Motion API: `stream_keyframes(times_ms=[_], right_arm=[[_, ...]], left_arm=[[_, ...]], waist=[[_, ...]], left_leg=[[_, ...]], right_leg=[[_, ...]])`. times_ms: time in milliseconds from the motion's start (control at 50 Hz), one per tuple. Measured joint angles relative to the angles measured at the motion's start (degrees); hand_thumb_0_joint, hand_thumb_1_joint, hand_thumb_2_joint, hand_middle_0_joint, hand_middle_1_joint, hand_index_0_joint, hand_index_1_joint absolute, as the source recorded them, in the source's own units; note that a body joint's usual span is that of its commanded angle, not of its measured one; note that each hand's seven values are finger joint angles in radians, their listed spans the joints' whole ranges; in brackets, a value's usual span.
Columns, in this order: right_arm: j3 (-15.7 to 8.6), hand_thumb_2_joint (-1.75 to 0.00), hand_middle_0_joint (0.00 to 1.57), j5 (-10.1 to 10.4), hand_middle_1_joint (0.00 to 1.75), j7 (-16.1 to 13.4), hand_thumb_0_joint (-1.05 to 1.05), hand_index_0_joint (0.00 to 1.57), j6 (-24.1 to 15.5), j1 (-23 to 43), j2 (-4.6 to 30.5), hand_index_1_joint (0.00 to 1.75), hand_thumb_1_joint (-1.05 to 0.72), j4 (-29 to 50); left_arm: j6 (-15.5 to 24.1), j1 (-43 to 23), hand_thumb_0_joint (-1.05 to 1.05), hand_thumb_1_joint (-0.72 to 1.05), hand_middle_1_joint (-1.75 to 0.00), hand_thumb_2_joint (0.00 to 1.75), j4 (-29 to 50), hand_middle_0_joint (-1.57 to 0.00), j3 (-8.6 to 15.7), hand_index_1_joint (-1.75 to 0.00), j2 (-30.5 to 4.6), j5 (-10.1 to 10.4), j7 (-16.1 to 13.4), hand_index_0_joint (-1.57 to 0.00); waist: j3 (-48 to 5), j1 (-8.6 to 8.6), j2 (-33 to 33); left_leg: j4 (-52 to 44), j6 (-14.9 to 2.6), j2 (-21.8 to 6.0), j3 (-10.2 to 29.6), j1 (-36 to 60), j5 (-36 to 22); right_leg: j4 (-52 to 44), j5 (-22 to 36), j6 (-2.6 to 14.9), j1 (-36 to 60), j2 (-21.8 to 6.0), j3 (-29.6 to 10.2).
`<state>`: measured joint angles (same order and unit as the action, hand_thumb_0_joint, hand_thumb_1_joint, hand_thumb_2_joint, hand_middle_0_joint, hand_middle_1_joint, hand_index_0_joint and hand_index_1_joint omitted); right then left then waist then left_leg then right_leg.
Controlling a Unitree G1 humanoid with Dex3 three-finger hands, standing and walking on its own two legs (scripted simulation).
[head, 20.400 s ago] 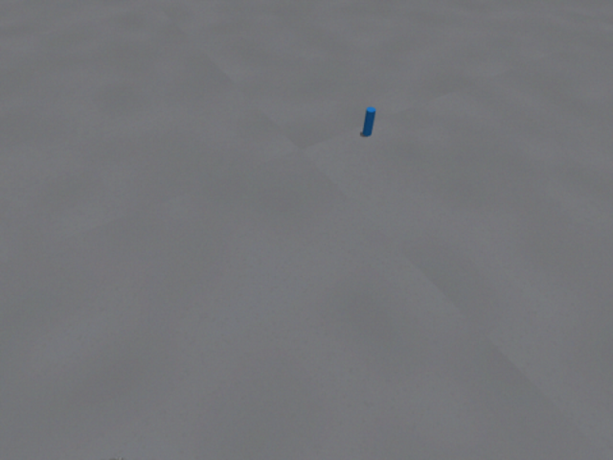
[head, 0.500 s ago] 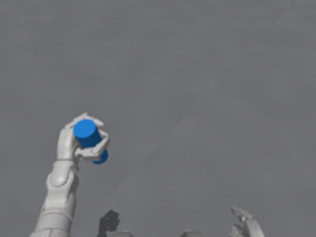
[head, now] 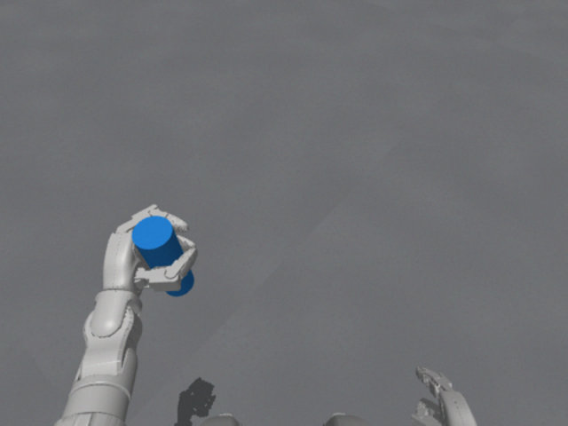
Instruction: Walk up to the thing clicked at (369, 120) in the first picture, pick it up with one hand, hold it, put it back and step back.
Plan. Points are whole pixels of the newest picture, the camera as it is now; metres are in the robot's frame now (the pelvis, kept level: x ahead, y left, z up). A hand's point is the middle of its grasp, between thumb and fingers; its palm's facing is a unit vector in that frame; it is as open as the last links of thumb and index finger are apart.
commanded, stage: hold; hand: left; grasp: from the side
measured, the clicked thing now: (167, 260) +0.33 +0.17 +0.03
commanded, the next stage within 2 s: crouch in 0.04 s
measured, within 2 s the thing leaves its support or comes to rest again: neither
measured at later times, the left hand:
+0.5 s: hand (178, 272) +0.33 +0.17 -0.01, palm faces +0.07 -1.00 +0.00, open 6.7 cm
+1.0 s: hand (198, 313) +0.36 +0.18 -0.25, palm faces +0.07 -1.00 -0.03, open 6.7 cm
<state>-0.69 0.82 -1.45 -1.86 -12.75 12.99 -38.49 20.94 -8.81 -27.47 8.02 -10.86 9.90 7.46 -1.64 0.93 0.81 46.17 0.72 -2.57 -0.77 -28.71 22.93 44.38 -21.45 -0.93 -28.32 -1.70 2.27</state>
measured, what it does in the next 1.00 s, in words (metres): lowers itself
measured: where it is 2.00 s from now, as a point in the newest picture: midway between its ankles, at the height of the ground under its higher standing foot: outside the picture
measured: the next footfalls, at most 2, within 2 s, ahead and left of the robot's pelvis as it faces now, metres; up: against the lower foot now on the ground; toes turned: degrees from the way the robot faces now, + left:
none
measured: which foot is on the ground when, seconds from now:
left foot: down 0.00-1.00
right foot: down 0.00-1.00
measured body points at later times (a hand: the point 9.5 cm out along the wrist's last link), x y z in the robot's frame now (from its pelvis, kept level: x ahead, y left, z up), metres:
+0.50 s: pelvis -0.01 +0.00 -0.02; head +0.06 +0.01 +0.42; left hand +0.32 +0.22 +0.00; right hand +0.12 -0.25 -0.13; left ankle +0.01 +0.12 -0.71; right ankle +0.01 -0.13 -0.71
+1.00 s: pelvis -0.06 +0.00 -0.23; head +0.12 +0.02 +0.19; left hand +0.35 +0.24 -0.25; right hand +0.07 -0.26 -0.36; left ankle +0.00 +0.12 -0.71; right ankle +0.01 -0.13 -0.71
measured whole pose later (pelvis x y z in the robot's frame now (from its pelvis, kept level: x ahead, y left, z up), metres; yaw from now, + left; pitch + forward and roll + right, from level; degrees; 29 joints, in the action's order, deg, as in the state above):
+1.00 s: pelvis -0.06 +0.00 -0.23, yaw -1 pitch +32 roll -2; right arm 0.0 -4.0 4.1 -1.8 -7.1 14.7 -39.8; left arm 44.4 -30.5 -57.3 18.6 -16.0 8.0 11.3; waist -11.4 4.4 0.1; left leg 104.8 0.7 -2.4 2.4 -98.0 39.2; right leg 102.8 -37.9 -0.4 -97.2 -2.6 2.0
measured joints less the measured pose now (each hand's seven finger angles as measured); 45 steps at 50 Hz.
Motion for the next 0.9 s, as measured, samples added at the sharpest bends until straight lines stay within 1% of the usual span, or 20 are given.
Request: stream_keyframes(times_ms=[200,280,380,440,480,560,660,720,800,900], right_arm=[[0.15,-0.9,0.2,0.06,0.3,-0.03,0.01,0.2,0.13,-0.34,-0.16,0.3,-0.91,-0.06],[0.02,-0.9,0.2,-0.01,0.3,0.14,0.01,0.2,0.12,-0.48,-0.15,0.3,-0.9,-0.16],[-0.23,-0.9,0.2,-0.55,0.3,0.83,0.01,0.2,-0.11,-0.01,-0.19,0.3,-0.89,-0.2],[-0.41,-0.9,0.2,-0.97,0.3,1.42,0.01,0.2,-0.42,0.37,-0.15,0.3,-0.89,-0.18],[-0.51,-0.9,0.2,-1.28,0.3,1.78,0.01,0.2,-0.61,0.68,-0.08,0.3,-0.88,-0.27],[-0.75,-0.9,0.2,-2.02,0.3,2.6,0.01,0.2,-1.05,0.98,0.32,0.3,-0.89,-0.36],[-0.72,-0.9,0.2,-2.84,0.3,3.59,0.01,0.2,-1.34,0.95,1.22,0.3,-0.89,-0.05],[-0.58,-0.9,0.2,-3.13,0.3,4.03,0.01,0.2,-1.19,1.22,1.79,0.3,-0.89,0.06],[-0.21,-0.9,0.2,-3.51,0.3,4.35,0.01,0.2,-0.83,2.12,2.23,0.3,-0.89,-0.21],[0.33,-0.9,0.19,-4.18,0.3,4.79,0.01,0.2,-0.21,3.88,2.12,0.3,-0.9,-0.98]], left_arm=[[0.06,0.25,0.04,0.02,-1.06,1.07,0.34,-0.89,-0.07,-1.09,-0.02,-0.06,-0.14,-0.91],[0.16,0.4,0.04,0.02,-1.06,1.07,-0.24,-0.89,-0.21,-1.09,0.25,-0.32,-0.68,-0.91],[2.01,-0.69,0.04,0.02,-1.05,1.07,-3.48,-0.89,0.51,-1.09,0.99,-0.58,-1.82,-0.92],[4.36,-1.94,0.04,0.02,-1.05,1.07,-6.02,-0.89,0.9,-1.08,1.05,-1.17,-2.22,-0.92],[6.27,-2.91,0.04,0.02,-1.06,1.07,-8.03,-0.89,1.33,-1.09,0.91,-1.53,-2.11,-0.91],[10.62,-5.45,0.04,0.02,-1.05,1.07,-12.68,-0.89,2.43,-1.09,0.38,-1.58,-1.19,-0.91],[16.6,-9.24,0.04,0.02,-1.05,1.08,-18.81,-0.89,4.3,-1.08,-0.89,-1.53,0.32,-0.92],[19.33,-11.23,0.04,0.02,-1.05,1.08,-21.43,-0.89,5.4,-1.08,-1.64,-1.43,1.26,-0.92],[21.64,-13.75,0.04,0.02,-1.05,1.08,-23.8,-0.89,6.61,-1.08,-2.68,-1.41,2.48,-0.92],[22.75,-17.55,0.04,0.02,-1.05,1.08,-26.57,-0.89,8.64,-1.08,-3.7,-1.29,3.22,-0.92]], waist=[[-0.11,0.07,-0.05],[-0.49,0.13,-0.03],[-0.51,0.42,-0.47],[-0.48,0.61,-0.88],[-0.71,0.81,-1.13],[-1.88,1.38,-1.4],[-5.28,2.34,-1.49],[-7.3,2.81,-1.27],[-9.05,3.12,-0.91],[-10.01,3.11,-0.6]], left_leg=[[-0.08,-0.08,-0.03,-0.11,0.15,0.08],[0.07,-0.15,0.0,-0.1,-0.25,0.14],[2.07,-0.23,0.08,-0.02,-3.05,0.65],[4.64,-0.23,0.12,0.13,-6.4,1.38],[6.95,-0.25,0.1,0.24,-9.36,2.08],[13.17,-0.27,0.07,0.61,-17.05,4.06],[24.34,-0.17,0.04,1.27,-30.61,7.75],[31.82,-0.12,0.03,1.68,-39.24,10.22],[41.05,-0.13,0.07,2.13,-49.58,13.04],[50.78,-0.1,0.08,2.7,-60.38,15.36]], right_leg=[[-0.15,0.0,-0.09,0.13,0.04,-0.12],[-0.11,0.0,-0.14,-0.21,0.01,-0.12],[1.94,-0.55,-0.17,-3.01,-0.12,-0.14],[4.56,-1.33,-0.13,-6.34,-0.21,-0.11],[6.89,-2.06,-0.11,-9.29,-0.26,-0.12],[13.05,-4.06,-0.04,-16.87,-0.36,-0.05],[24.16,-7.82,-0.08,-30.29,-0.57,0.02],[31.61,-10.3,-0.1,-38.85,-0.68,0.0],[40.89,-13.18,0.07,-49.18,-0.81,-0.09],[50.59,-15.5,0.31,-59.96,-0.85,-0.16]])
